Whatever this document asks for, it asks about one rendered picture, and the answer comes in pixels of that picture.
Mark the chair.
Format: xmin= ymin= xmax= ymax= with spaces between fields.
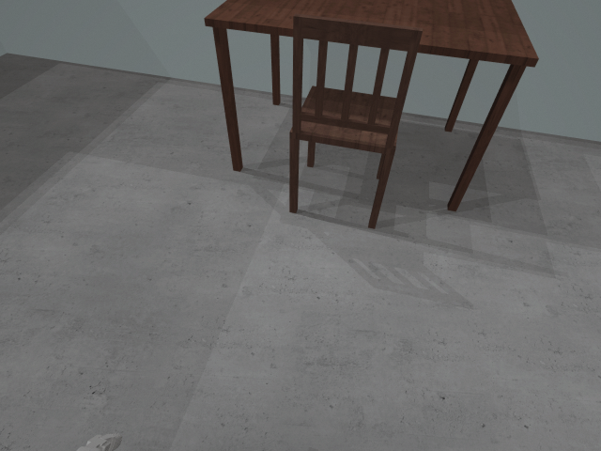
xmin=289 ymin=13 xmax=423 ymax=229

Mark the table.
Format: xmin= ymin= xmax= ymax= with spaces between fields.
xmin=204 ymin=0 xmax=539 ymax=211

